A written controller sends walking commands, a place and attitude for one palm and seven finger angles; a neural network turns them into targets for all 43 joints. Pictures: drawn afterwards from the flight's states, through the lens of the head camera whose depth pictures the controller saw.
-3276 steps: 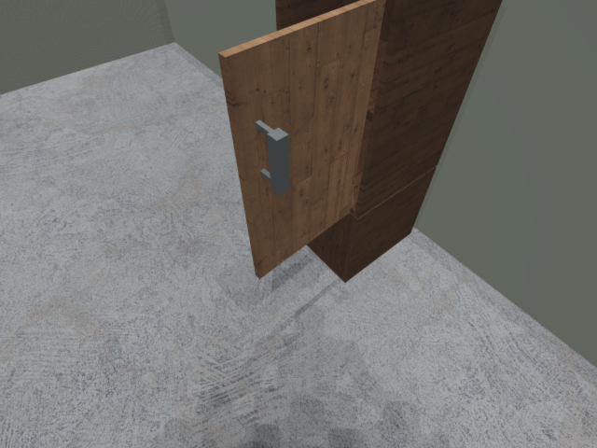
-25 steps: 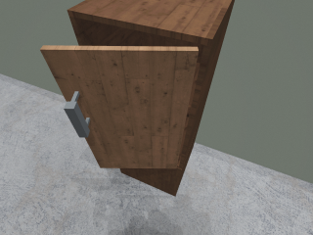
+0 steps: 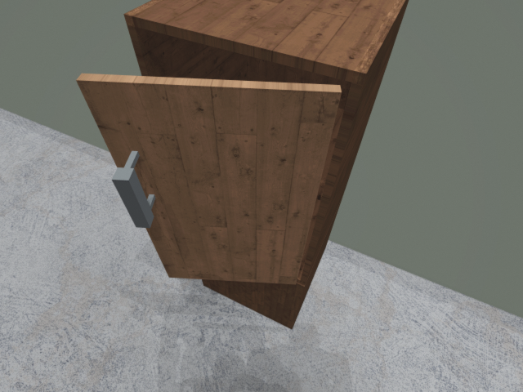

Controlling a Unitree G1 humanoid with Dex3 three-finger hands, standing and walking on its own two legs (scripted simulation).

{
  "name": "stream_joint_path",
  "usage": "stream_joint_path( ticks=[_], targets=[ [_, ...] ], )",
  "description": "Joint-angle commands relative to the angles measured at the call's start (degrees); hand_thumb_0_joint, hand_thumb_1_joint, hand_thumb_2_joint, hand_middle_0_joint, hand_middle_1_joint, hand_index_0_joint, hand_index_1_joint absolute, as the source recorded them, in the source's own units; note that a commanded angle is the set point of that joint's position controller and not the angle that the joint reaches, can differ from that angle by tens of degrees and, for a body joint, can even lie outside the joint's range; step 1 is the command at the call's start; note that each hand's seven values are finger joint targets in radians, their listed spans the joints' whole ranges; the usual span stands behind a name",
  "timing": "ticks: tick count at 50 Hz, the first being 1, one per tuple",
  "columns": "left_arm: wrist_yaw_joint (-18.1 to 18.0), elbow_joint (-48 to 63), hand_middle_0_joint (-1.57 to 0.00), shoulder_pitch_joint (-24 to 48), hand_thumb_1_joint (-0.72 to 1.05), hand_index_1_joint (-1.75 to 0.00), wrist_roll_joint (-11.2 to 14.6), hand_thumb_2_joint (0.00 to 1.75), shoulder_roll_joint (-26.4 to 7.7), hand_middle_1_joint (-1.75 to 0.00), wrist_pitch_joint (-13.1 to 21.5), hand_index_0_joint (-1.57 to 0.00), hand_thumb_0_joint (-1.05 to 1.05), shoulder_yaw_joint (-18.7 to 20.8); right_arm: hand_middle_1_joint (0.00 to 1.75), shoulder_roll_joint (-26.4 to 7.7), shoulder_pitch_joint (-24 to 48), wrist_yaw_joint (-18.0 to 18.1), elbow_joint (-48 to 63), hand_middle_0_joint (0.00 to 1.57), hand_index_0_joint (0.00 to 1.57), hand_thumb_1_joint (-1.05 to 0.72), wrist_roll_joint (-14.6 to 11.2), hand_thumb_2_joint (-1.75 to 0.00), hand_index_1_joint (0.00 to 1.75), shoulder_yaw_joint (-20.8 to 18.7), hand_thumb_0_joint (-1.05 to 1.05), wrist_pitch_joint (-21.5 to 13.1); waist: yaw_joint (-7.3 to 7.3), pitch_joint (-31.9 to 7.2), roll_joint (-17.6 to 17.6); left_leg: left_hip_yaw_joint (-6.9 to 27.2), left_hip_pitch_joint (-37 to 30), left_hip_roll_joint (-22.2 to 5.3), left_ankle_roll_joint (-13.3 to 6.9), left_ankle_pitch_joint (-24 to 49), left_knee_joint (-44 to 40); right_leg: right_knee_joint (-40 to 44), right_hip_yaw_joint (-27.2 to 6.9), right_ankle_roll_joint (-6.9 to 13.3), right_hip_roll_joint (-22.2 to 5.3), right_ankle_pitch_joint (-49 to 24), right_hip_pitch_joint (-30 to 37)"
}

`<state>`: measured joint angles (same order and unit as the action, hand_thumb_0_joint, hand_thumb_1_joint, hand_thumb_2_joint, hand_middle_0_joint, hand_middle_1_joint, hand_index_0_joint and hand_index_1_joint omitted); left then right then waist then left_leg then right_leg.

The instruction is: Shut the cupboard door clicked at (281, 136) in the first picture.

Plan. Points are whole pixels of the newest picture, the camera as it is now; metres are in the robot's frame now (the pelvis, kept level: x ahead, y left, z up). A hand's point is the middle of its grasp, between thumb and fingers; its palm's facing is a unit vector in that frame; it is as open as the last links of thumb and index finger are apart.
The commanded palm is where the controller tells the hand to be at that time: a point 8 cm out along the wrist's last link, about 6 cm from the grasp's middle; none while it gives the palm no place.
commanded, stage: come to a stop and stand still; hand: left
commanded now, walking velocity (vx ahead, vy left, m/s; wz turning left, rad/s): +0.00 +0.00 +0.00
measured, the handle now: (139, 189) +0.41 +0.24 +0.06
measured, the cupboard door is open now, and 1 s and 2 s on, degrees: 23 23 23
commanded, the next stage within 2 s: look again from close up in 0.32 s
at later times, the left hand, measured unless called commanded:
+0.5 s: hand out of the picture +0.02 +0.19 -0.17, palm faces +0.01 -0.97 -0.23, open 7.4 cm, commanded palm none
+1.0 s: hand out of the picture +0.01 +0.17 -0.17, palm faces +0.02 -0.98 -0.19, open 7.4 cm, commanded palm none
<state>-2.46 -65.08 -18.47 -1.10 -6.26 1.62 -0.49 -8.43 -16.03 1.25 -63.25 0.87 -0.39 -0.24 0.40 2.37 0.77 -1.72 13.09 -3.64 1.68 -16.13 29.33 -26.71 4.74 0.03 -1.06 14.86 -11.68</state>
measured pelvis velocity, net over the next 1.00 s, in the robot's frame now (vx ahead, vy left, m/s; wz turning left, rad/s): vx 0.01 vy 0.00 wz -0.01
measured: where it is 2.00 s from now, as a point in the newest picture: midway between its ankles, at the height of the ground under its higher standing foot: outside the picture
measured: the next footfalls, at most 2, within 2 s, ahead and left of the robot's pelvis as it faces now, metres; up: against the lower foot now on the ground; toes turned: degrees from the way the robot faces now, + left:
right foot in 1.66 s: +0.00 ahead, -0.04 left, +0.00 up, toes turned +2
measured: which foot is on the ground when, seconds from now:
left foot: down 0.00-1.00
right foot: down 0.00-1.00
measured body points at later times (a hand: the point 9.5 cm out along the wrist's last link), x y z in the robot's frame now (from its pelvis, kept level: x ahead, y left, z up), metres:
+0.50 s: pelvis +0.00 +0.01 +0.00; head +0.02 +0.00 +0.45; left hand +0.02 +0.24 -0.15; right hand +0.00 -0.20 -0.16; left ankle -0.01 +0.13 -0.74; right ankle -0.01 -0.12 -0.74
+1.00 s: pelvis +0.01 +0.00 +0.00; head +0.03 +0.00 +0.45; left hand +0.01 +0.22 -0.16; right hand +0.02 -0.22 -0.16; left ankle -0.01 +0.13 -0.74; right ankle -0.01 -0.12 -0.74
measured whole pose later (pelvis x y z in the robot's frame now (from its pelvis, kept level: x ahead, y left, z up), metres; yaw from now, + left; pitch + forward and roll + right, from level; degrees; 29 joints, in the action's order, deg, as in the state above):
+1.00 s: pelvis +0.01 +0.00 +0.00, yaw +0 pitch -1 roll +1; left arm -1.8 -64.5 -15.8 -0.8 -8.2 0.7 -0.3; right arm -9.1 -14.5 1.7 -64.8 0.9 0.8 -1.1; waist 0.9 2.8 -0.1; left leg -3.0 8.0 -1.9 1.2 -14.8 23.9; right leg -26.1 3.7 -0.6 -2.7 16.0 -9.2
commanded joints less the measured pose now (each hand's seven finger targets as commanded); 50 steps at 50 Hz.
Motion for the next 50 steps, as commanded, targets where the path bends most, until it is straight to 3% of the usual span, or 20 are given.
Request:
stream_joint_path(
  ticks=[1,4,9,10,13,15,26,50],
  targets=[
    [-0.1,3.06,-0.2,-1.62,0.9,-0.3,0.31,0.9,-8.11,-0.3,1.1,-0.2,0.0,1.1,0.3,-3.98,-5.03,-0.09,4.0,0.2,0.2,-0.9,-0.21,-0.9,0.3,-0.04,0.0,-1.78,-1.64,-2.67,3.65,2.51,-0.23,-1.97,-2.6,9.99,-2.8,1.82,-5.38,2.88,-5.4,-6.66,-0.3],
    [0.23,2.79,-0.2,-2.02,0.9,-0.3,0.33,0.9,-7.31,-0.3,0.46,-0.2,0.0,0.76,0.3,-4.53,-4.44,0.22,4.55,0.2,0.2,-0.9,-0.28,-0.9,0.3,0.24,0.0,-1.89,-0.9,0.56,-0.79,2.9,0.84,-2.28,-3.22,10.27,-4.92,1.67,-4.68,2.29,-4.83,-6.39,-0.28],
    [0.43,3.34,-0.2,-1.51,0.9,-0.3,0.47,0.9,-7.73,-0.3,-0.5,-0.2,0.0,0.75,0.3,-5.3,-3.88,0.13,4.21,0.2,0.2,-0.9,-0.19,-0.9,0.3,0.52,0.0,-1.54,-0.31,4.91,0.28,3.67,2.9,-1.68,-3.52,5.01,-8.4,2.73,-4.54,1.84,-4.35,-0.09,-1.42],
    [0.42,3.57,-0.2,-1.46,0.9,-0.3,0.48,0.9,-7.82,-0.3,-0.58,-0.2,0.0,0.82,0.3,-5.73,-3.8,0.08,4.11,0.2,0.2,-0.9,-0.15,-0.9,0.3,0.52,0.0,-1.51,-0.16,4.97,0.88,3.9,3.44,-1.53,-3.47,4.34,-8.61,2.79,-4.77,1.78,-4.36,0.44,-1.17],
    [0.48,3.9,-0.2,-1.14,0.9,-0.3,0.57,0.9,-8.32,-0.3,-0.57,-0.2,0.0,0.79,0.3,-6.01,-3.76,0.0,3.76,0.2,0.2,-0.9,-0.12,-0.9,0.3,0.64,0.0,-1.46,-0.07,4.07,-1.87,3.38,1.98,-1.41,-3.45,5.21,-8.7,3.26,-4.76,1.62,-4.84,-0.5,-0.86],
    [0.53,4.08,-0.2,-0.87,0.9,-0.3,0.57,0.9,-8.75,-0.3,-0.6,-0.2,0.0,0.88,0.3,-6.4,-3.89,-0.02,3.27,0.2,0.2,-0.9,-0.09,-0.9,0.3,0.67,0.0,-1.63,0.08,2.76,-0.41,3.22,1.3,-1.54,-3.43,6.53,-9.02,2.94,-4.5,1.47,-4.94,-1.56,0.18],
    [0.49,3.73,-0.2,-0.04,0.9,-0.3,0.56,0.9,-9.5,-0.3,-0.34,-0.2,0.0,1.15,0.3,-5.96,-3.18,0.15,1.37,0.2,0.2,-0.9,-0.15,-0.9,0.3,0.65,0.0,-1.76,0.14,-0.25,-0.91,2.13,-2.08,-1.74,-3.02,12.77,-8.17,2.98,-4.61,1.48,-5.83,-9.83,2.44],
    [0.47,1.77,-0.2,-1.46,0.9,-0.3,0.42,0.9,-8.45,-0.3,-0.29,-0.2,0.0,1.11,0.3,-5.26,-2.14,0.57,-0.22,0.2,0.2,-0.9,-0.21,-0.9,0.3,0.55,0.0,-1.46,0.15,0.67,-0.82,1.37,-4.3,-2.05,-2.54,13.02,-8.9,5.0,-5.01,1.53,-5.89,-12.48,2.4]
  ],
)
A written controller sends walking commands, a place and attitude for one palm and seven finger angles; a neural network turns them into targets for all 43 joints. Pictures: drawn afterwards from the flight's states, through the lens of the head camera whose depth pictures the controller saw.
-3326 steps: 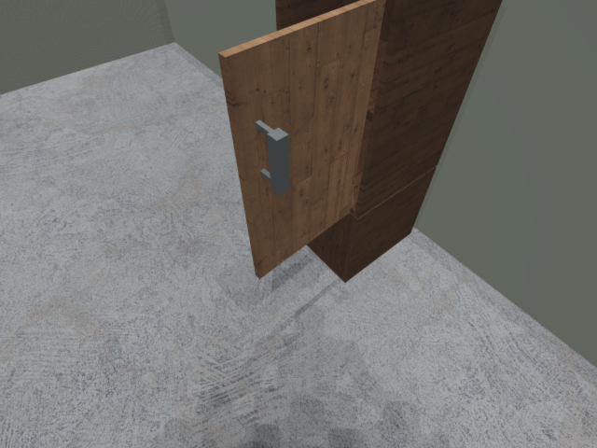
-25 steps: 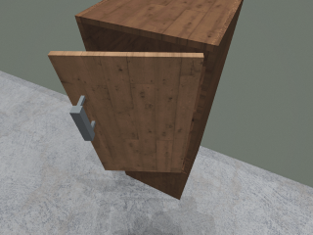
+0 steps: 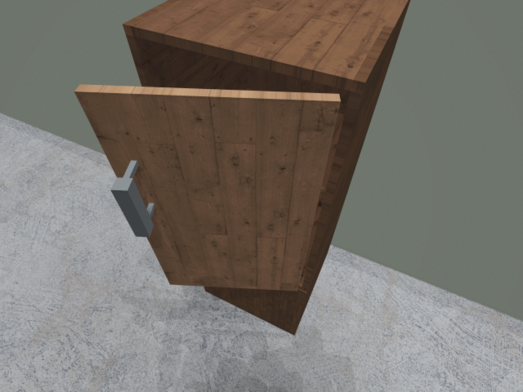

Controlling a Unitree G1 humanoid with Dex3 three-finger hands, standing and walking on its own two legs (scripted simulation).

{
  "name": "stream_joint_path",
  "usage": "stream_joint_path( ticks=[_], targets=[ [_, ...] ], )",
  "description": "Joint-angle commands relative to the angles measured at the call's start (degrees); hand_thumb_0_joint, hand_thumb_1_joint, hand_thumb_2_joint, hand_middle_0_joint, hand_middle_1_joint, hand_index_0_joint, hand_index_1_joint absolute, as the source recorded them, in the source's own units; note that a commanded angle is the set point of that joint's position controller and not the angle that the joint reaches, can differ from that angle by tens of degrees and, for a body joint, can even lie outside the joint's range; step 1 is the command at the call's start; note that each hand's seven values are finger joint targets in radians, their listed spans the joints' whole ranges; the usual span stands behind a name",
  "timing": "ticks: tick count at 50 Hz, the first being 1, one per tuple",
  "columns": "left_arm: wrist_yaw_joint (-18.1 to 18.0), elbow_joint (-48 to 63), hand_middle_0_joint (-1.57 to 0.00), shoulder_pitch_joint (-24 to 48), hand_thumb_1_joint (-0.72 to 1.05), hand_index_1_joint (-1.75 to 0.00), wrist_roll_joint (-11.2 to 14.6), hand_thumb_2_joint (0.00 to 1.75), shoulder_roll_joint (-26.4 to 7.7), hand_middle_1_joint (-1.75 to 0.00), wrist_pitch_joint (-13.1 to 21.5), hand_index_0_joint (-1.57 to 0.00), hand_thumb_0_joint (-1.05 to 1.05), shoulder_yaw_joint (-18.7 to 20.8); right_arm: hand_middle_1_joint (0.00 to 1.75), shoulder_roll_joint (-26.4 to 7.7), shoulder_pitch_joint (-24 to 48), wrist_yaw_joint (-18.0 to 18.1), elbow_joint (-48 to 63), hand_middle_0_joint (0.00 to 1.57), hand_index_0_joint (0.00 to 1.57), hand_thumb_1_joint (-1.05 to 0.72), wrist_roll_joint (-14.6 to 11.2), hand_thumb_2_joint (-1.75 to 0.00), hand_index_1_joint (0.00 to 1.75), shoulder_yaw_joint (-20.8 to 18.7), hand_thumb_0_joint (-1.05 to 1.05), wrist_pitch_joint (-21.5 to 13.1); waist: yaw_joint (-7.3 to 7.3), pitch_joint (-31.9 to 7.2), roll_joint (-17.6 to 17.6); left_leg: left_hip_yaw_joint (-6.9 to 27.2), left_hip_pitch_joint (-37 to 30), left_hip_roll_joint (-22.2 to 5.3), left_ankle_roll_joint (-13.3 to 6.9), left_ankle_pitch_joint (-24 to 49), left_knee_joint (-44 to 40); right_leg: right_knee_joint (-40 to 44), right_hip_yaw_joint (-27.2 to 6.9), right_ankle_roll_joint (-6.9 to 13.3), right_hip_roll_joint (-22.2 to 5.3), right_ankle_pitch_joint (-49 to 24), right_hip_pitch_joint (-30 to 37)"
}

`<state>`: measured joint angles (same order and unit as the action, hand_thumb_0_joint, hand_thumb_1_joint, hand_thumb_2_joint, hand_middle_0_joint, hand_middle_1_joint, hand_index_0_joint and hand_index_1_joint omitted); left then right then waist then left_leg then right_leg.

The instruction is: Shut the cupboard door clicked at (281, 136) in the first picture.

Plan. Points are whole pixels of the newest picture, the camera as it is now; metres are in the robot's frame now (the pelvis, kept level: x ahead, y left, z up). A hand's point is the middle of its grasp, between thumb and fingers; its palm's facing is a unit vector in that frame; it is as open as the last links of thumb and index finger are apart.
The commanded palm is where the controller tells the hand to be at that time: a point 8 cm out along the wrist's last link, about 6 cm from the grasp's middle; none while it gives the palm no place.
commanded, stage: shuffle to correct the standing spot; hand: left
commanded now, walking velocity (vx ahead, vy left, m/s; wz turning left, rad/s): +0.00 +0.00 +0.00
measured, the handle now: (138, 199) +0.39 +0.24 +0.06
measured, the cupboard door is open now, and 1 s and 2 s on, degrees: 23 23 23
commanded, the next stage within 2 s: come to a stop and stand still in 0.22 s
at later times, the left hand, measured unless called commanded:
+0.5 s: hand out of the picture +0.00 +0.23 -0.18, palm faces +0.06 -0.97 -0.25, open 7.4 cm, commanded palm none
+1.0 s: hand out of the picture -0.08 +0.19 -0.19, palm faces +0.04 -0.99 -0.15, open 7.4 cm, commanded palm none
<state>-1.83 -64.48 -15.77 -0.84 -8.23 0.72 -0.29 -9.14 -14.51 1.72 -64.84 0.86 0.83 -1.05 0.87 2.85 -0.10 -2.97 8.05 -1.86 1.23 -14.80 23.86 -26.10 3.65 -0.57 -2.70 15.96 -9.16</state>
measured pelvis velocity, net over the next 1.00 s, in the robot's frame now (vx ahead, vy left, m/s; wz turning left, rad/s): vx -0.05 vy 0.04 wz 0.03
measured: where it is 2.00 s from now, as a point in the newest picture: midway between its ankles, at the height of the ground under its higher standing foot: outside the picture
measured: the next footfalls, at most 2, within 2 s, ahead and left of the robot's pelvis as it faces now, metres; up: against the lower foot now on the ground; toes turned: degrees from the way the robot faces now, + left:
right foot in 0.66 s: -0.01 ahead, -0.04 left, +0.00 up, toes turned +2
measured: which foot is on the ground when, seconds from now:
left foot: down 0.00-1.00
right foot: down 0.00-0.42, up 0.44-0.64, down 0.66-1.00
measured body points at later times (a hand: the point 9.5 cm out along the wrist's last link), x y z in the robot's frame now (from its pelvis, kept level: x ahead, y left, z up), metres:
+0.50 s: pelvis -0.05 +0.03 -0.01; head -0.03 +0.04 +0.44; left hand +0.00 +0.28 -0.17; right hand +0.00 -0.20 -0.16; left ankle -0.03 +0.13 -0.74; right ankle -0.04 -0.11 -0.72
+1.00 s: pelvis -0.05 +0.04 -0.01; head -0.04 +0.05 +0.44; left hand -0.08 +0.24 -0.17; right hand -0.04 -0.18 -0.16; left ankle -0.03 +0.13 -0.74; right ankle -0.09 -0.08 -0.74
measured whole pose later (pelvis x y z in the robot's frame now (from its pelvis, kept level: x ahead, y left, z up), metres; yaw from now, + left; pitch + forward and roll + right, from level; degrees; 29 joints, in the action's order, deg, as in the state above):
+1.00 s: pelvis -0.05 +0.04 -0.01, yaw +2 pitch -1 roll -1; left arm -2.8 -63.4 -20.2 -0.8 -6.8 1.4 -1.6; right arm -8.5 -16.7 1.3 -62.5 0.8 0.6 -0.5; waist -0.2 1.9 -0.1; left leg -3.9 15.4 -0.1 -2.3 -14.6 31.1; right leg -28.5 2.7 0.3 -0.1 19.1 -8.1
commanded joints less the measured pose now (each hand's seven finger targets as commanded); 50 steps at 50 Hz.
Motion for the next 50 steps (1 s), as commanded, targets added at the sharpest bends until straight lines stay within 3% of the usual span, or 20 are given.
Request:
stream_joint_path(
  ticks=[1,10,13,16,17,19,20,21,22,24,25,28,30,33,35,37,38,39,42,50],
  targets=[
    [-0.15,1.13,-0.2,-4.01,0.9,-0.3,0.16,0.9,-6.62,-0.3,0.63,-0.2,0.0,0.89,0.3,-4.45,-3.72,0.08,1.35,0.2,0.2,-0.9,-0.23,-0.9,0.3,-0.61,0.0,-0.64,-0.39,0.33,-0.43,2.55,0.98,-3.88,-2.06,11.79,-3.48,4.36,-3.75,2.16,-4.39,-13.87,-0.05],
    [-1.0,5.32,-0.2,-3.59,0.9,-0.3,-0.14,0.9,-9.73,-0.3,-0.86,-0.2,0.0,3.39,0.3,-6.26,-2.41,0.29,5.92,0.2,0.2,-0.9,0.04,-0.9,0.3,-2.75,0.0,1.35,0.47,-3.13,-1.0,0.65,2.77,-3.5,-1.28,19.81,4.09,-2.85,-7.29,4.19,-7.83,-25.26,-0.82],
    [-0.94,6.61,-0.2,-3.29,0.9,-0.3,-0.41,0.9,-11.75,-0.3,-1.44,-0.2,0.0,4.24,0.3,-5.84,-1.65,0.02,7.98,0.2,0.2,-0.9,0.02,-0.9,0.3,-3.49,0.0,2.32,0.62,-2.91,-6.63,-0.97,6.21,-0.64,-0.51,10.67,10.34,-0.06,-11.94,7.02,-12.57,-24.63,-2.25],
    [-1.04,8.19,-0.2,-0.91,0.9,-0.3,-0.88,0.9,-13.43,-0.3,-1.93,-0.2,0.0,4.98,0.3,-4.99,-0.89,-0.29,9.26,0.2,0.2,-0.9,0.15,-0.9,0.3,-4.1,0.0,3.04,0.6,-0.65,-13.43,-1.14,9.71,0.96,0.13,-8.19,16.19,2.8,-15.46,11.2,-18.08,-24.86,-5.46],
    [-1.02,8.89,-0.2,0.34,0.9,-0.3,-1.09,0.9,-13.03,-0.3,-2.09,-0.2,0.0,4.93,0.3,-4.46,-1.29,-0.47,9.33,0.2,0.2,-0.9,0.08,-0.9,0.3,-4.23,0.0,3.01,0.04,-0.21,-13.71,-0.38,7.99,0.65,-0.01,-9.07,15.14,2.73,-14.68,11.07,-17.44,-22.19,-8.42],
    [-0.68,10.25,-0.2,3.66,0.9,-0.3,-0.86,0.9,-11.74,-0.3,-2.48,-0.2,0.0,4.76,0.3,-3.5,-5.66,-0.79,7.98,0.2,0.2,-0.9,-0.07,-0.9,0.3,-3.85,0.0,2.22,-2.82,-0.91,-9.11,-0.77,-0.34,0.03,-0.7,0.09,3.77,-1.23,-9.22,6.41,-11.34,-7.19,-14.48],
    [-0.54,11.17,-0.2,3.75,0.9,-0.3,-0.65,0.9,-9.33,-0.3,-2.86,-0.2,0.0,4.27,0.3,-5.35,-6.7,-0.82,7.79,0.2,0.2,-0.9,0.33,-0.9,0.3,-3.84,0.0,1.5,-2.67,-0.7,-0.43,5.25,-0.72,-4.16,-2.43,2.83,-1.65,-6.99,-5.18,3.39,-5.21,3.28,-17.44],
    [-0.55,11.19,-0.2,3.06,0.9,-0.3,-0.25,0.9,-6.05,-0.3,-3.2,-0.2,0.0,3.7,0.3,-8.18,-5.69,-0.77,8.07,0.2,0.2,-0.9,0.87,-0.9,0.3,-4.21,0.0,0.94,-2.31,-0.29,13.06,15.79,4.61,-12.12,-5.79,-2.81,-10.37,-15.52,-0.58,0.48,0.29,12.66,-16.43],
    [-0.78,10.62,-0.2,2.58,0.9,-0.3,-0.42,0.9,-6.0,-0.3,-3.29,-0.2,0.0,3.47,0.3,-8.34,-3.9,-0.34,8.8,0.2,0.2,-0.9,0.66,-0.9,0.3,-3.84,0.0,0.51,-1.94,0.41,14.83,21.14,10.87,-14.79,-8.59,-8.27,-15.24,-22.13,-3.09,0.85,0.32,14.3,-12.65],
    [0.11,8.82,-0.2,-1.05,0.9,-0.3,-0.82,0.9,-5.57,-0.3,-2.83,-0.2,0.0,3.09,0.3,-8.35,1.85,-0.23,9.84,0.2,0.2,-0.9,0.86,-0.9,0.3,-3.4,0.0,0.44,1.44,0.76,6.76,18.75,15.71,-13.37,-10.81,-14.63,-14.94,-24.87,-4.13,2.08,-0.05,10.95,-8.68],
    [0.4,8.09,-0.2,-2.4,0.9,-0.3,-0.87,0.9,-4.37,-0.3,-2.46,-0.2,0.0,2.6,0.3,-8.35,2.24,-0.36,9.74,0.2,0.2,-0.9,1.02,-0.9,0.3,-3.22,0.0,0.34,1.57,0.29,5.74,16.72,14.45,-12.46,-10.56,-14.93,-14.46,-22.88,-3.23,2.04,0.15,10.6,-8.3],
    [0.75,7.54,-0.2,-1.83,0.9,-0.3,-0.68,0.9,-2.81,-0.3,-1.49,-0.2,0.0,1.6,0.3,-7.36,-2.6,-0.37,7.26,0.2,0.2,-0.9,1.12,-0.9,0.3,-3.07,0.0,0.25,-0.8,-0.63,7.05,15.13,6.6,-11.18,-9.96,-11.49,-12.82,-12.74,-1.22,1.85,1.05,11.55,-9.06],
    [0.74,6.64,-0.2,-3.1,0.9,-0.3,-0.51,0.9,-2.38,-0.3,-0.72,-0.2,0.0,1.32,0.3,-6.77,-3.92,-0.18,5.86,0.2,0.2,-0.9,0.85,-0.9,0.3,-2.87,0.0,0.27,-0.35,-0.67,4.51,13.46,5.9,-9.79,-8.73,-6.8,-9.06,-0.48,-1.53,1.89,1.26,5.63,-4.44],
    [0.22,4.58,-0.2,-5.88,0.9,-0.3,-0.21,0.9,-5.5,-0.3,0.41,-0.2,0.0,1.15,0.3,-3.98,-3.71,-0.4,5.56,0.2,0.2,-0.9,-0.04,-0.9,0.3,-1.88,0.0,-0.57,-0.44,-0.68,-0.27,5.25,7.34,-2.85,-3.98,0.15,-1.8,7.54,-10.02,4.26,-5.1,0.14,-0.35],
    [0.25,3.7,-0.2,-4.4,0.9,-0.3,0.01,0.9,-6.03,-0.3,0.94,-0.2,0.0,1.03,0.3,-3.22,-3.86,-0.34,4.36,0.2,0.2,-0.9,0.04,-0.9,0.3,-1.38,0.0,-0.47,-1.36,0.01,-5.81,3.09,4.53,-1.82,-2.75,3.55,-0.61,7.45,-10.19,4.65,-5.15,-3.36,-3.09],
    [0.16,3.07,-0.2,-4.46,0.9,-0.3,0.16,0.9,-4.92,-0.3,0.81,-0.2,0.0,0.57,0.3,-3.42,-4.8,-0.25,2.99,0.2,0.2,-0.9,-0.05,-0.9,0.3,-1.2,0.0,-0.41,-1.57,1.4,-4.19,3.65,1.97,-2.57,-2.91,5.87,-1.56,7.27,-8.67,4.09,-4.22,-2.7,-5.49],
    [-2.24,1.65,-0.2,-8.56,0.9,-0.3,-0.92,0.9,-5.93,-0.3,2.03,-0.2,0.0,0.44,0.3,-6.92,-0.16,-0.83,6.14,0.2,0.2,-0.9,-0.24,-0.9,0.3,-1.5,0.0,-0.74,0.41,4.49,-4.49,4.43,6.49,-3.9,-1.78,7.77,8.15,7.76,-10.6,2.41,-4.64,-15.23,-7.15],
    [-2.27,2.46,-0.2,-7.66,0.9,-0.3,-0.31,0.9,-7.56,-0.3,2.57,-0.2,0.0,0.34,0.3,-5.11,0.11,-1.09,7.27,0.2,0.2,-0.9,-0.33,-0.9,0.3,-0.87,0.0,-0.54,-1.84,3.86,-1.37,3.81,6.66,-3.09,-1.31,5.27,6.86,7.96,-11.03,3.22,-7.82,-22.65,-6.62],
    [-1.56,3.34,-0.2,-6.9,0.9,-0.3,0.45,0.9,-5.83,-0.3,2.6,-0.2,0.0,-0.16,0.3,-4.12,-5.3,-0.57,5.34,0.2,0.2,-0.9,-0.22,-0.9,0.3,-0.98,0.0,-1.05,-2.33,-5.59,-0.33,4.4,3.11,-2.91,-2.93,9.11,4.21,2.2,-7.94,4.34,-4.7,-18.77,0.39],
    [-1.11,3.23,-0.2,-7.66,0.9,-0.3,0.15,0.9,-4.76,-0.3,1.2,-0.2,0.0,-0.47,0.3,-4.72,-3.82,-0.42,5.05,0.2,0.2,-0.9,-0.31,-0.9,0.3,-1.09,0.0,-0.5,-1.38,2.32,-0.2,6.18,6.61,-3.05,-3.82,6.08,0.56,3.66,-6.88,3.63,-2.42,-3.53,-4.05]
  ],
)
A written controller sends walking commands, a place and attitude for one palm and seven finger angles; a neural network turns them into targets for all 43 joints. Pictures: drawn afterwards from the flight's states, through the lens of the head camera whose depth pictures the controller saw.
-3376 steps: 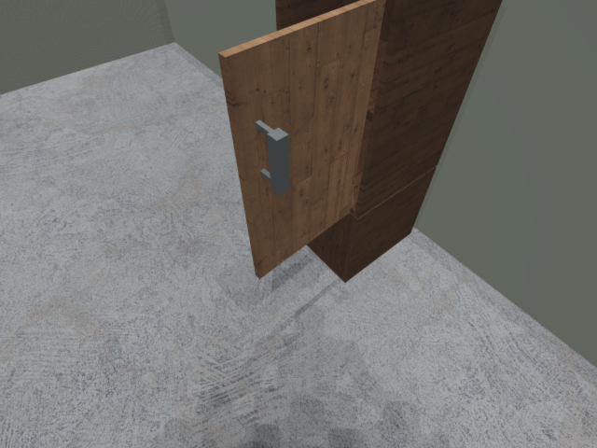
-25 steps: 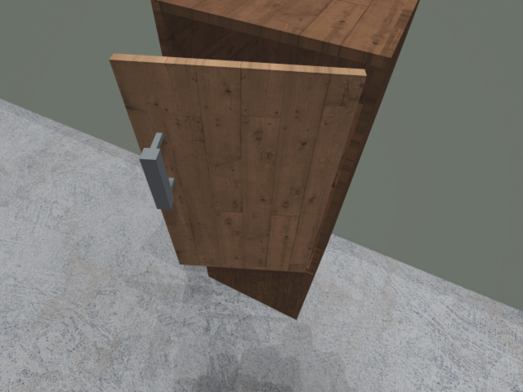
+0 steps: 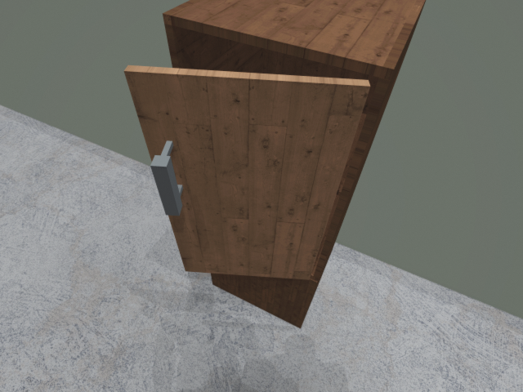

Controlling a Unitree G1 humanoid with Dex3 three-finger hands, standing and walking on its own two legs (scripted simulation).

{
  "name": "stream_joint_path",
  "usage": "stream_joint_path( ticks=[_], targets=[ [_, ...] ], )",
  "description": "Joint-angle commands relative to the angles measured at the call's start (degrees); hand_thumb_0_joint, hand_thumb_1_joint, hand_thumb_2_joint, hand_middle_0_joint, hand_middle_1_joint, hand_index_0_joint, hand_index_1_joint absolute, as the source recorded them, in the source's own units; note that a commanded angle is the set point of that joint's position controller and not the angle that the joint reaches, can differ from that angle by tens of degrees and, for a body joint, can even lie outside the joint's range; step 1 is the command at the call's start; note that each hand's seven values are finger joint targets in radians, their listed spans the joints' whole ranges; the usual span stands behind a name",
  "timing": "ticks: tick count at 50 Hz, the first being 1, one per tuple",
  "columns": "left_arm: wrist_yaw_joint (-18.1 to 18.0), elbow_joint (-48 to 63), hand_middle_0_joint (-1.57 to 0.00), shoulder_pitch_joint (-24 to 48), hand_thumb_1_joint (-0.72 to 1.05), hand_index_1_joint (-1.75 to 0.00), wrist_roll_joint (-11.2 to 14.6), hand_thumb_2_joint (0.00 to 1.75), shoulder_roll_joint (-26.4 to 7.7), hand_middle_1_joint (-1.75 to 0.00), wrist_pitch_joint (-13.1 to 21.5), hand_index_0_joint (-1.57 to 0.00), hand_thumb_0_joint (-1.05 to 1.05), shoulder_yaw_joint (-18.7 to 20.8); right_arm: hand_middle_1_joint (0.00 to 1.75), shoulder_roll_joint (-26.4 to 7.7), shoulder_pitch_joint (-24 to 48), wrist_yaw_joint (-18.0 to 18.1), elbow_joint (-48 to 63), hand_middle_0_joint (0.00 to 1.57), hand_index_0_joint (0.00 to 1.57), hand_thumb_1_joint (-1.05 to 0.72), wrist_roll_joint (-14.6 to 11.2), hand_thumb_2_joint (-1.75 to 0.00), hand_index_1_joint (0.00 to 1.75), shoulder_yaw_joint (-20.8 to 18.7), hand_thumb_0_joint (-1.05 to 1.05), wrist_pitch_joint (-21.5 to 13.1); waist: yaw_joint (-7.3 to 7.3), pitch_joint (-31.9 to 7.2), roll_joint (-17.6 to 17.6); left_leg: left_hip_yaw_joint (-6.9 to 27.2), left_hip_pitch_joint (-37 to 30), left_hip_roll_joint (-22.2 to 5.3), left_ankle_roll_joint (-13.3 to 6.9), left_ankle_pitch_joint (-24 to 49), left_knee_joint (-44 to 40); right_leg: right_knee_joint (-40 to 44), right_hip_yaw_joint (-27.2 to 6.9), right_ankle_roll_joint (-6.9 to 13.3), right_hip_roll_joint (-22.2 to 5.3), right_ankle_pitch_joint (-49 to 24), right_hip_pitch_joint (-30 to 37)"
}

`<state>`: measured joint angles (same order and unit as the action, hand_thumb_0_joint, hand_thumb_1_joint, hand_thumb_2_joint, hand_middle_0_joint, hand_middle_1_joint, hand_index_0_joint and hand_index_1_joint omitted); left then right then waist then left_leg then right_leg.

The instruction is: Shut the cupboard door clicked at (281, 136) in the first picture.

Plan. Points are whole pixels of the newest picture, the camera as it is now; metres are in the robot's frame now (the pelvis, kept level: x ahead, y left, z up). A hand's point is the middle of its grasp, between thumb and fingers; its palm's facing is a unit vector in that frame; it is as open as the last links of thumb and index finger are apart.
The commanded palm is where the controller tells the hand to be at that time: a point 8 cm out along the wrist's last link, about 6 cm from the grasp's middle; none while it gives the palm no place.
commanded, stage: come to a stop and stand still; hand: left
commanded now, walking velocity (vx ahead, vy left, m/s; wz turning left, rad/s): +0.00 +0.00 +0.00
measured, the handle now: (171, 178) +0.45 +0.19 +0.07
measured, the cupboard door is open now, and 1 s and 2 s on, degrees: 23 23 23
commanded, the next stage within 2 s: look again from close up in 0.74 s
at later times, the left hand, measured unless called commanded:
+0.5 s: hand out of the picture -0.01 +0.20 -0.18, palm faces +0.01 -0.98 -0.17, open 7.4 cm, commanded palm none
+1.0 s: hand out of the picture -0.04 +0.20 -0.18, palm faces +0.01 -0.99 -0.15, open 7.4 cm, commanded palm none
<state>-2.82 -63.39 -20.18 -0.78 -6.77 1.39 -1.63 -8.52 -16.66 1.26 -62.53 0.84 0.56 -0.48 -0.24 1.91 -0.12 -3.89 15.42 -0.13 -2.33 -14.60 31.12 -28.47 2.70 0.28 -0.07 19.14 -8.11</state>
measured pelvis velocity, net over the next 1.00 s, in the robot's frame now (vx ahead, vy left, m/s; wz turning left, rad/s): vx -0.01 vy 0.04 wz -0.01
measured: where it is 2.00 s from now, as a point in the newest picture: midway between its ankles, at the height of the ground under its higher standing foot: outside the picture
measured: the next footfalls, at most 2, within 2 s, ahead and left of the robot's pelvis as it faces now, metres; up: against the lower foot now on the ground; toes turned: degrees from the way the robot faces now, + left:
none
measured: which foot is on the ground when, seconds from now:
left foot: down 0.00-1.00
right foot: down 0.00-1.00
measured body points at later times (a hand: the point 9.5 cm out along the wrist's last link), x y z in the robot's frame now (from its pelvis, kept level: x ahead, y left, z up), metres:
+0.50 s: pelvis -0.01 +0.02 +0.01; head -0.01 +0.05 +0.46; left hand -0.01 +0.25 -0.16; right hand +0.02 -0.21 -0.14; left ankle +0.02 +0.09 -0.73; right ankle -0.04 -0.12 -0.73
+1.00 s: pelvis -0.01 +0.04 +0.01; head +0.00 +0.06 +0.46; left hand -0.03 +0.25 -0.16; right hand +0.00 -0.19 -0.14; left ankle +0.02 +0.09 -0.73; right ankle -0.04 -0.12 -0.73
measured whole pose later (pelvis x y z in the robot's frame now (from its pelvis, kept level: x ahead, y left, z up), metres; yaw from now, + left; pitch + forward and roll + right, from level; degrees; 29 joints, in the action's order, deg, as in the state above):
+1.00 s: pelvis -0.01 +0.04 +0.01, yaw +0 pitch -1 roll +0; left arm -2.7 -63.4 -19.9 -1.1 -9.2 0.4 -1.4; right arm -8.4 -15.3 0.9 -64.9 0.4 0.7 -1.0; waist 0.6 1.0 -2.8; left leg -5.8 12.3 3.6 -5.6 -9.5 22.2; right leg -22.5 1.1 -3.0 -3.6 14.9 -6.6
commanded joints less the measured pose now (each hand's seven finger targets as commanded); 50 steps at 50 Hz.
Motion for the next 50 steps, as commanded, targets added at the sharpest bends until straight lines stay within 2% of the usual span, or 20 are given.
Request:
stream_joint_path(
  ticks=[1,4,8,10,14,18,20,25,34,38,44,46,50],
  targets=[
    [-0.09,2.15,-0.2,-3.39,0.9,-0.3,0.1,0.9,-6.07,-0.3,0.48,-0.2,0.0,0.89,0.3,-5.5,-1.48,0.03,2.65,0.2,0.2,-0.9,-0.25,-0.9,0.3,-0.83,0.0,-1.11,-0.1,2.67,-0.05,7.25,-1.12,-4.87,-0.33,6.08,-7.01,5.95,-5.79,2.65,-5.08,-6.63,-4.88],
    [-0.03,2.56,-0.2,-3.21,0.9,-0.3,0.01,0.9,-6.3,-0.3,0.18,-0.2,0.0,0.98,0.3,-5.8,-1.14,0.05,2.61,0.2,0.2,-0.9,-0.27,-0.9,0.3,-0.84,0.0,-1.19,0.16,3.13,0.74,8.1,-0.69,-5.21,-0.68,4.75,-8.78,6.18,-5.11,2.33,-4.77,-5.59,-4.41],
    [0.04,2.83,-0.2,-3.16,0.9,-0.3,0.11,0.9,-6.72,-0.3,0.15,-0.2,0.0,0.93,0.3,-6.5,-0.44,-0.02,2.7,0.2,0.2,-0.9,-0.32,-0.9,0.3,-0.86,0.0,-1.24,0.34,1.91,-0.68,7.9,-1.93,-5.23,-0.6,5.39,-9.41,6.77,-5.43,1.95,-5.3,-6.39,-3.79],
    [0.03,3.04,-0.2,-2.74,0.9,-0.3,0.07,0.9,-7.04,-0.3,0.06,-0.2,0.0,1.0,0.3,-6.91,-0.37,0.0,2.63,0.2,0.2,-0.9,-0.27,-0.9,0.3,-0.87,0.0,-1.37,0.34,1.21,0.52,8.0,-2.43,-5.37,-0.71,6.97,-9.63,6.61,-5.2,1.83,-5.31,-7.37,-3.14],
    [0.16,3.3,-0.2,-2.44,0.9,-0.3,-0.08,0.9,-7.5,-0.3,-0.1,-0.2,0.0,1.02,0.3,-7.2,0.3,-0.14,2.49,0.2,0.2,-0.9,-0.35,-0.9,0.3,-0.9,0.0,-1.3,0.67,2.77,-0.19,8.48,-1.42,-5.62,-0.78,4.32,-11.53,7.5,-4.92,1.5,-5.32,-6.6,-3.12],
    [0.28,3.08,-0.2,-2.14,0.9,-0.3,0.02,0.9,-7.98,-0.3,-0.17,-0.2,0.0,0.92,0.3,-8.04,0.68,-0.24,2.3,0.2,0.2,-0.9,-0.3,-0.9,0.3,-0.93,0.0,-1.3,0.56,1.41,0.62,8.65,-2.65,-5.69,-0.61,3.75,-12.38,7.79,-5.02,1.26,-5.66,-6.19,-3.05],
    [0.25,3.0,-0.2,-2.12,0.9,-0.3,-0.05,0.9,-8.14,-0.3,-0.12,-0.2,0.0,1.0,0.3,-8.1,0.67,-0.19,2.03,0.2,0.2,-0.9,-0.36,-0.9,0.3,-0.89,0.0,-1.47,0.62,0.84,0.16,8.62,-3.16,-5.73,-0.76,6.33,-12.18,7.81,-4.92,1.15,-5.72,-7.8,-2.24],
    [0.3,2.54,-0.2,-2.2,0.9,-0.3,-0.1,0.9,-8.21,-0.3,-0.31,-0.2,0.0,0.93,0.3,-8.5,0.73,-0.19,1.54,0.2,0.2,-0.9,-0.44,-0.9,0.3,-0.91,0.0,-1.42,0.63,1.56,0.28,8.83,-3.17,-6.06,-0.73,4.48,-13.59,8.28,-4.53,0.78,-5.85,-6.94,-2.45],
    [0.28,1.8,-0.2,-3.29,0.9,-0.3,-0.2,0.9,-7.84,-0.3,-0.41,-0.2,0.0,0.83,0.3,-7.92,0.18,-0.16,0.5,0.2,0.2,-0.9,-0.59,-0.9,0.3,-1.01,0.0,-1.34,0.77,2.08,-0.26,9.33,-3.37,-6.15,-0.8,2.45,-15.38,8.76,-4.18,0.58,-5.85,-6.81,-2.27],
    [0.24,1.44,-0.2,-3.85,0.9,-0.3,-0.14,0.9,-7.52,-0.3,-0.47,-0.2,0.0,0.78,0.3,-8.06,-0.11,-0.15,0.22,0.2,0.2,-0.9,-0.54,-0.9,0.3,-1.07,0.0,-1.38,0.69,1.19,0.83,9.54,-4.29,-6.35,-0.65,2.16,-16.04,8.53,-4.08,0.49,-6.03,-6.73,-2.47],
    [0.17,1.06,-0.2,-4.67,0.9,-0.3,-0.25,0.9,-7.14,-0.3,-0.4,-0.2,0.0,0.81,0.3,-7.29,-0.74,-0.03,-0.25,0.2,0.2,-0.9,-0.69,-0.9,0.3,-1.11,0.0,-1.42,0.8,1.72,-0.51,9.21,-4.3,-6.23,-0.83,3.0,-16.06,9.04,-4.1,0.42,-6.06,-7.35,-2.24],
    [0.14,0.98,-0.2,-4.62,0.9,-0.3,-0.18,0.9,-6.94,-0.3,-0.53,-0.2,0.0,0.78,0.3,-7.49,-0.93,-0.02,-0.36,0.2,0.2,-0.9,-0.63,-0.9,0.3,-1.12,0.0,-1.37,0.63,2.02,0.48,9.59,-3.95,-6.31,-0.64,1.52,-16.7,8.75,-3.98,0.37,-6.02,-6.58,-2.59],
    [0.12,0.83,-0.2,-5.21,0.9,-0.3,-0.19,0.9,-6.72,-0.3,-0.43,-0.2,0.0,0.7,0.3,-7.1,-0.98,0.0,-0.49,0.2,0.2,-0.9,-0.68,-0.9,0.3,-1.18,0.0,-1.37,0.68,2.15,-0.24,9.18,-4.18,-6.09,-0.72,2.02,-16.41,9.16,-4.23,0.38,-6.16,-7.24,-2.68]
  ],
)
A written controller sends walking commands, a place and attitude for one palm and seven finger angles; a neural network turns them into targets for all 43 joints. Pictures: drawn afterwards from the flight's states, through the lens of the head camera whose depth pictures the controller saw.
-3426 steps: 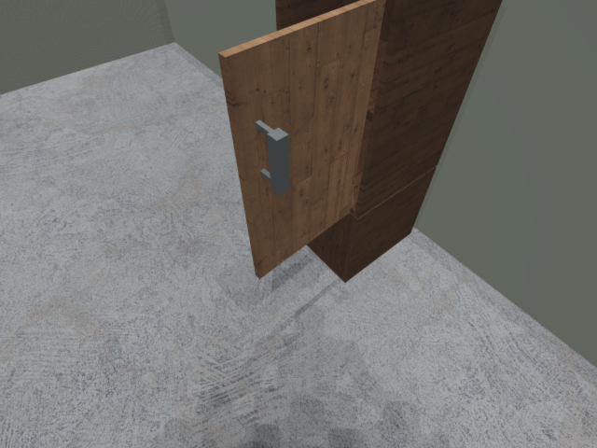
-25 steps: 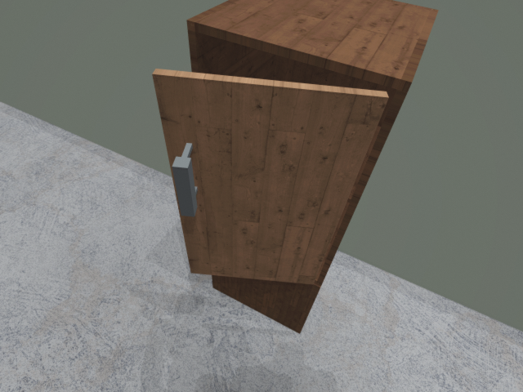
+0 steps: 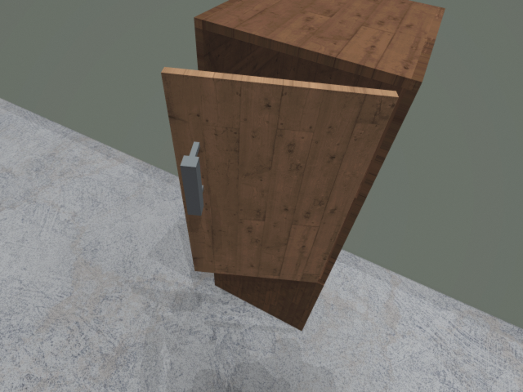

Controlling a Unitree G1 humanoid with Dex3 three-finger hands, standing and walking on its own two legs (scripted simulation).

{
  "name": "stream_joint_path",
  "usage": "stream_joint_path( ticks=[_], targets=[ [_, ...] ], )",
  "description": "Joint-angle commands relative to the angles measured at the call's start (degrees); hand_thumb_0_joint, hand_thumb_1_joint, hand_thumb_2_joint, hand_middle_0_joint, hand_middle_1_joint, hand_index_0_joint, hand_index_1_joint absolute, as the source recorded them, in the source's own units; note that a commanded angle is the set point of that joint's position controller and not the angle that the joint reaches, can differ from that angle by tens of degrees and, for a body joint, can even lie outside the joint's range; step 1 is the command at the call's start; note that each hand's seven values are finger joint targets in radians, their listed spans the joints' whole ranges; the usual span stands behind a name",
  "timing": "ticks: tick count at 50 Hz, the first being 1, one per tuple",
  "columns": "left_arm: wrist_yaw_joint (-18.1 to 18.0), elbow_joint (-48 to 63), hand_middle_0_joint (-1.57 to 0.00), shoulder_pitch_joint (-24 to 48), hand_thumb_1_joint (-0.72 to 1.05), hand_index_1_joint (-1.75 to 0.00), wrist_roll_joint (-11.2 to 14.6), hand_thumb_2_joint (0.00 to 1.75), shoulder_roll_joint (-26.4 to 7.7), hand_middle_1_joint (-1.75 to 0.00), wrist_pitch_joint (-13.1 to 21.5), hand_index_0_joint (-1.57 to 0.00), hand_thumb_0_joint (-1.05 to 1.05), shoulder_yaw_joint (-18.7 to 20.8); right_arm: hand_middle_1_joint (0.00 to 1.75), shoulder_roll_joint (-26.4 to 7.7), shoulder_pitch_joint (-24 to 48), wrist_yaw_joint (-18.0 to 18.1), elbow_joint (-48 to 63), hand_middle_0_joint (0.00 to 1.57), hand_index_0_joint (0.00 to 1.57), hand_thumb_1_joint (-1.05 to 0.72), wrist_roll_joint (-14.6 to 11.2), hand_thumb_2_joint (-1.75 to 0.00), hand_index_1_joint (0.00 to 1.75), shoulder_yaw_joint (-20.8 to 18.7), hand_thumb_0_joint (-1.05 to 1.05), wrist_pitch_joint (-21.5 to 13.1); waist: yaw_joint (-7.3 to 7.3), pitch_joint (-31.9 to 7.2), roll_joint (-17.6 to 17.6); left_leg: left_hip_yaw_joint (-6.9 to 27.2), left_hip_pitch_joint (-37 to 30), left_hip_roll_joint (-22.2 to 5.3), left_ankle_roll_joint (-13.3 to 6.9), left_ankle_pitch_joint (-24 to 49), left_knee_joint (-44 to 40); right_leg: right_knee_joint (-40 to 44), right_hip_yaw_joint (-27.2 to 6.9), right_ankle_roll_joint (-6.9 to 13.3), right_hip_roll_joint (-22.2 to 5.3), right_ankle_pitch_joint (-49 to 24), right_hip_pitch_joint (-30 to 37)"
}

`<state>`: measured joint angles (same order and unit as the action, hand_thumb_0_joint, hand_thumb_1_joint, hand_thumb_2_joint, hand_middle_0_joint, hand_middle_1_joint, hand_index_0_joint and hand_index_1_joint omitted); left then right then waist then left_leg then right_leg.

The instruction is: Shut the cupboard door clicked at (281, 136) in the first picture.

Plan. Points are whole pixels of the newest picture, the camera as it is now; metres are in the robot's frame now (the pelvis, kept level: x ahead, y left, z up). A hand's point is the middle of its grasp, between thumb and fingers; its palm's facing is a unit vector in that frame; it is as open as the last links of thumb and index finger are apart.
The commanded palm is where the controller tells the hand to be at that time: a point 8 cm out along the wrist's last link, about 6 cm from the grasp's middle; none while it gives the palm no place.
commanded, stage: look again from close up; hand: left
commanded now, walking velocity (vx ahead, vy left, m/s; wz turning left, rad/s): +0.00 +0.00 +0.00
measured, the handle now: (195, 178) +0.45 +0.16 +0.06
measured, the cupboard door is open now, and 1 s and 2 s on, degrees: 23 23 23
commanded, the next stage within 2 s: raise the hand and make a fist in 0.32 s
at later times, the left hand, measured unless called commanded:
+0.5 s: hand out of the picture +0.04 +0.18 -0.15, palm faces +0.14 -0.97 -0.19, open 7.3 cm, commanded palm +0.10 +0.20 -0.07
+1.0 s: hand (150, 384) +0.14 +0.16 -0.02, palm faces +0.13 -0.99 -0.06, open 5.4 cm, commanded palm +0.13 +0.21 -0.02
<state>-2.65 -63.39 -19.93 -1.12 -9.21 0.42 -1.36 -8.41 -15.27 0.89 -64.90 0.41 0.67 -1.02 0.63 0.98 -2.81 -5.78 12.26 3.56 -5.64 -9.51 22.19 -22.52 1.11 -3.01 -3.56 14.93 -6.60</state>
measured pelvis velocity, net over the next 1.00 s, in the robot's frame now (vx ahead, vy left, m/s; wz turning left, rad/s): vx -0.02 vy -0.04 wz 0.08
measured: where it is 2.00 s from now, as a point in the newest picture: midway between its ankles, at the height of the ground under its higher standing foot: outside the picture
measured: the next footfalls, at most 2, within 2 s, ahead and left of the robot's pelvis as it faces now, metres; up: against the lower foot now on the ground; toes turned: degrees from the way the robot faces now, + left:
none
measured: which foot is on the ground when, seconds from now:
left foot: down 0.00-1.00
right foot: down 0.00-1.00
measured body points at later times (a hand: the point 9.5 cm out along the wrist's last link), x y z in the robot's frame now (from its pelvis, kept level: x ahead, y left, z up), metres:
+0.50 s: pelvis -0.01 +0.00 +0.00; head +0.01 +0.02 +0.45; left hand +0.03 +0.23 -0.13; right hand +0.01 -0.23 -0.14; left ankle +0.03 +0.05 -0.74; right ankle -0.03 -0.15 -0.74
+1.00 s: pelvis -0.02 -0.04 -0.09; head +0.03 -0.03 +0.35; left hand +0.13 +0.21 -0.02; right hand +0.23 -0.25 -0.13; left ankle +0.03 +0.05 -0.74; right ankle +0.00 -0.12 -0.74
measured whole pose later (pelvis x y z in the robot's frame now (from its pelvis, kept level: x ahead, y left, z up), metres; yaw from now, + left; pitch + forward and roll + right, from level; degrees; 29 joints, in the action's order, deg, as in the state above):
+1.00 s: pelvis -0.02 -0.04 -0.09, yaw +4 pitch +12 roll -3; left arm 14.0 7.3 -32.8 16.6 -14.3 29.9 6.9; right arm -14.3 -9.7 2.2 -28.0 -1.7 0.2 -14.7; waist 3.2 -8.1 1.2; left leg 2.4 52.0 1.0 -2.2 -27.8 67.9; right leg -64.5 8.0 4.1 3.1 31.1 -45.8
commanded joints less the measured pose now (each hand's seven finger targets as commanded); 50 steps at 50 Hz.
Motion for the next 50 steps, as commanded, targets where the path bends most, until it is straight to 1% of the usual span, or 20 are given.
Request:
stream_joint_path(
  ticks=[1,20,21,22,23,24,25,26,28,30,31,32,33,34,37,40,43,44,47,50],
  targets=[
    [-0.07,0.83,-0.2,-5.34,0.9,-0.3,0.19,0.9,-4.19,-0.3,0.54,-0.2,0.0,0.47,0.3,-7.07,-2.71,0.36,1.78,0.2,0.2,-0.9,-0.23,-0.9,0.3,-1.28,0.0,-0.84,-0.28,2.91,2.53,11.17,-1.06,-9.87,2.64,-3.28,-7.72,3.13,-2.67,3.71,-2.66,-2.8,-4.17],
    [-0.08,0.81,-0.2,-6.15,0.9,-0.3,0.19,0.9,-3.37,-0.3,0.55,-0.2,0.0,0.45,0.3,-6.11,-3.56,0.45,1.13,0.2,0.2,-0.9,-0.25,-0.9,0.3,-1.34,0.0,-0.79,-0.21,3.63,2.62,11.1,-0.7,-9.72,2.7,-4.51,-8.4,3.49,-2.9,3.77,-2.54,-2.79,-4.55],
    [-1.79,0.39,-0.2,-3.92,0.9,-0.3,-1.33,0.9,-5.26,-0.3,1.64,-0.2,0.0,0.12,0.3,-8.81,-0.83,-0.02,5.88,0.2,0.2,-0.9,-0.09,-0.9,0.3,-0.72,0.0,-0.89,-0.71,7.53,6.41,9.5,3.55,-9.81,5.03,7.39,0.52,1.48,-2.66,4.15,-3.19,-3.98,-7.81],
    [-1.81,96.73,-0.2,42.69,0.9,-0.3,7.27,0.9,-31.22,-0.3,15.31,-0.2,0.0,18.18,0.3,-19.09,-6.69,4.43,25.98,0.2,0.2,-0.9,-2.04,-0.9,0.3,-3.45,0.0,-10.04,-12.88,-14.97,5.95,14.86,-18.07,-8.37,6.2,10.96,-1.67,-5.78,4.55,3.26,4.71,-8.42,-12.37],
    [-2.44,86.51,-0.22,9.09,0.9,-0.32,6.96,0.9,-11.61,-0.32,13.11,-0.22,0.0,1.8,0.3,-13.16,-2.79,4.68,24.23,0.2,0.2,-0.9,-3.02,-0.9,0.3,0.12,0.0,-16.14,-3.56,-27.48,23.84,15.63,-26.97,-11.35,9.44,12.68,-2.09,-11.09,3.63,4.85,5.96,2.28,-14.72],
    [-3.91,78.2,-0.24,-5.4,0.9,-0.34,8.46,0.9,-2.3,-0.34,5.34,-0.24,0.0,-0.71,0.3,-11.82,-0.51,3.9,23.48,0.2,0.2,-0.9,-2.73,-0.9,0.3,-0.43,0.0,-18.76,-2.7,-19.79,25.03,18.09,-17.92,-10.84,12.55,6.57,-5.63,-18.32,3.07,4.74,5.76,7.59,-17.14],
    [-4.25,69.58,-0.25,-6.0,0.9,-0.36,10.01,0.9,4.25,-0.36,2.92,-0.25,0.0,-6.56,0.3,-10.85,0.63,2.86,21.65,0.2,0.2,-0.9,-3.96,-0.9,0.3,0.3,0.0,-20.26,-3.04,-8.07,14.09,17.51,-7.21,-9.29,11.29,-4.53,-5.68,-19.66,2.6,3.98,3.76,6.96,-21.64],
    [-3.59,72.4,-0.27,-2.01,0.9,-0.38,10.73,0.9,4.68,-0.38,5.13,-0.27,0.0,-7.48,0.3,-13.19,0.11,1.67,24.04,0.2,0.2,-0.9,-3.9,-0.9,0.3,-1.49,0.0,-21.28,-4.53,-1.45,10.72,15.78,-1.34,-8.0,8.65,-13.35,-2.92,-15.71,3.13,4.5,3.7,7.32,-22.05],
    [-1.47,62.27,-0.31,-2.73,0.9,-0.42,10.04,0.9,1.86,-0.42,10.87,-0.31,0.0,-2.96,0.3,-14.44,1.51,0.81,27.48,0.2,0.2,-0.9,-2.07,-0.9,0.3,-2.63,0.0,-22.23,-5.5,1.81,-2.23,13.62,9.61,-4.46,6.36,-18.19,7.58,-9.87,4.39,4.37,3.57,10.03,-26.69],
    [4.83,53.92,-0.35,-12.4,0.9,-0.46,11.71,0.9,1.96,-0.46,19.18,-0.35,0.0,1.07,0.3,-13.95,2.96,-0.93,31.05,0.2,0.2,-0.9,-1.35,-0.9,0.3,-3.8,0.0,-21.61,-1.59,-4.35,-7.28,10.45,17.0,-2.93,6.46,-13.18,17.32,-15.67,3.95,5.18,3.46,13.02,-30.93],
    [8.46,51.26,-0.36,-15.16,0.9,-0.48,13.66,0.9,-1.16,-0.48,24.09,-0.36,0.0,5.38,0.3,-13.68,4.96,-1.31,32.48,0.2,0.2,-0.9,-1.07,-0.9,0.3,-4.6,0.0,-20.77,0.57,-4.6,-12.54,9.43,24.31,-2.32,7.09,-16.7,21.11,-17.45,2.33,5.24,2.81,19.74,-33.19],
    [12.96,51.3,-0.38,-15.24,0.9,-0.5,15.3,0.9,-1.45,-0.5,29.33,-0.38,0.0,5.66,0.3,-13.91,6.6,-1.67,34.23,0.2,0.2,-0.9,-1.07,-0.9,0.3,-5.0,0.0,-19.91,0.84,-3.27,-16.11,8.11,30.25,-1.86,7.43,-19.25,24.8,-19.24,0.35,5.55,2.48,25.95,-35.74],
    [17.55,52.07,-0.4,-13.95,0.9,-0.52,16.19,0.9,-2.71,-0.52,34.01,-0.4,0.0,5.92,0.3,-14.41,8.07,-1.96,36.53,0.2,0.2,-0.9,-1.19,-0.9,0.3,-5.41,0.0,-19.31,0.7,-2.8,-16.15,7.18,35.17,-1.48,7.18,-20.12,28.72,-20.65,-2.95,5.88,1.75,29.39,-36.86],
    [19.76,50.35,-0.42,-15.96,0.9,-0.54,16.19,0.9,-7.37,-0.54,35.59,-0.42,0.0,11.23,0.3,-14.09,7.91,-2.31,38.49,0.2,0.2,-0.9,-1.94,-0.9,0.3,-6.3,0.0,-18.1,2.27,-3.41,-11.43,6.52,37.35,-1.52,6.8,-19.92,30.8,-21.91,-5.91,6.52,1.19,29.51,-36.02],
    [20.25,64.26,-0.47,-14.65,0.9,-0.6,17.73,0.9,-11.35,-0.6,31.59,-0.47,0.0,14.02,0.3,-14.04,11.1,-1.82,46.63,0.2,0.2,-0.9,-3.18,-0.9,0.3,-5.66,0.0,-15.31,4.83,-10.58,1.69,6.71,36.51,-0.8,5.09,-24.8,28.48,-24.39,-7.12,6.21,2.34,30.73,-33.27],
    [16.2,80.02,-0.53,-9.3,0.9,-0.66,18.54,0.9,-12.63,-0.66,28.7,-0.53,0.0,14.53,0.3,-13.05,9.54,-0.05,48.79,0.2,0.2,-0.9,-3.25,-0.9,0.3,-5.1,0.0,-13.83,2.71,-14.14,8.25,9.33,32.34,-2.21,4.3,-25.42,27.81,-25.82,-6.2,6.01,3.81,26.11,-35.21],
    [13.36,90.73,-0.58,-2.06,0.9,-0.72,17.47,0.9,-11.9,-0.72,32.13,-0.58,0.0,11.13,0.3,-12.09,6.25,1.06,47.28,0.2,0.2,-0.9,-2.65,-0.9,0.3,-4.21,0.0,-14.68,-1.57,-15.09,9.41,9.91,29.41,-2.99,3.39,-18.06,32.42,-26.22,-5.74,5.64,4.62,19.07,-37.89],
    [13.56,92.6,-0.6,1.81,0.9,-0.74,17.37,0.9,-11.27,-0.74,33.93,-0.6,0.0,9.08,0.3,-12.43,5.72,1.45,46.0,0.2,0.2,-0.9,-2.36,-0.9,0.3,-3.79,0.0,-15.29,-3.71,-14.66,7.52,10.42,29.8,-3.29,3.1,-16.79,34.48,-27.02,-5.74,5.25,4.99,17.72,-39.72],
    [17.59,85.63,-0.66,-1.67,0.9,-0.8,17.97,0.9,-9.52,-0.8,35.05,-0.66,0.0,7.07,0.3,-12.79,4.45,2.07,42.97,0.2,0.2,-0.9,-2.46,-0.9,0.3,-3.49,0.0,-16.6,-4.84,-14.31,6.71,10.31,30.88,-3.55,3.12,-12.14,38.34,-27.62,-5.71,4.35,4.92,11.38,-40.52],
    [21.89,80.63,-0.71,-5.7,0.9,-0.86,18.43,0.9,-10.89,-0.86,29.41,-0.71,0.0,8.34,0.3,-12.9,4.2,2.54,42.92,0.2,0.2,-0.9,-3.16,-0.9,0.3,-3.4,0.0,-16.2,-3.13,-16.88,5.46,9.87,31.11,-3.52,3.01,-9.55,37.76,-26.56,-6.04,3.62,4.44,8.13,-36.22]
  ],
)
